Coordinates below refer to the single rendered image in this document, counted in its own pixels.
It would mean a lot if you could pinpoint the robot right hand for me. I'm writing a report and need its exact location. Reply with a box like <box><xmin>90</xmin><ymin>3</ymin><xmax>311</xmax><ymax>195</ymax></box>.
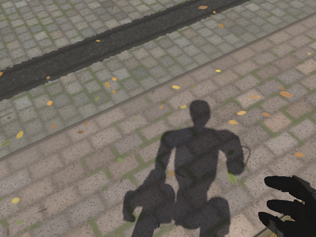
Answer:
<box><xmin>258</xmin><ymin>175</ymin><xmax>316</xmax><ymax>237</ymax></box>

